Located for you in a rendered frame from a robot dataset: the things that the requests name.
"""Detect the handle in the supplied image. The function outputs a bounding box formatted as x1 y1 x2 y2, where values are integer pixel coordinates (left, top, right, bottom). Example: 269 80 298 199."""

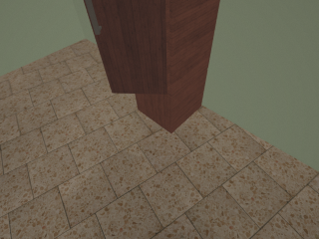
85 0 102 35

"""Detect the cupboard door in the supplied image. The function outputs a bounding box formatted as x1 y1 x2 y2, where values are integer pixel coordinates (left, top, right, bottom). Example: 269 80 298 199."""
84 0 167 95

